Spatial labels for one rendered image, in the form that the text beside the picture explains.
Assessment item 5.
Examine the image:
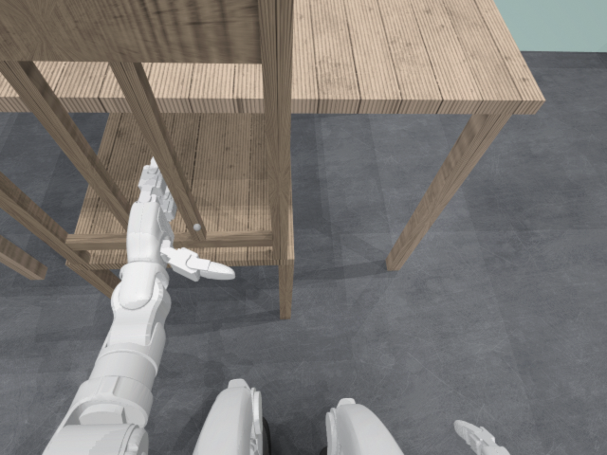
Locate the chair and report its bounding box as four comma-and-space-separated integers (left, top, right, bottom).
0, 0, 294, 319

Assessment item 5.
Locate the robot thigh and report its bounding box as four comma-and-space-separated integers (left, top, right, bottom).
325, 404, 404, 455
193, 386, 263, 455

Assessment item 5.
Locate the robot left thigh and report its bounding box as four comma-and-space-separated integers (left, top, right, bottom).
193, 386, 263, 455

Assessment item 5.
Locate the right robot hand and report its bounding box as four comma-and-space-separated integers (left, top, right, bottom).
454, 420, 510, 455

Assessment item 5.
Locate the robot left upper arm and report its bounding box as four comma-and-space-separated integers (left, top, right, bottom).
46, 424, 149, 455

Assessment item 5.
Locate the left robot hand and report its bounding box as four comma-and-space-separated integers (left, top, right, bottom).
126, 157, 235, 282

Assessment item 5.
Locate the robot right thigh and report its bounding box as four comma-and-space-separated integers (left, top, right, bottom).
325, 404, 404, 455

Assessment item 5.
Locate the table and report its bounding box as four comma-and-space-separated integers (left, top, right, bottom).
0, 0, 545, 280

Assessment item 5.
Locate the left robot forearm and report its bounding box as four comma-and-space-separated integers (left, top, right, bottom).
42, 261, 171, 455

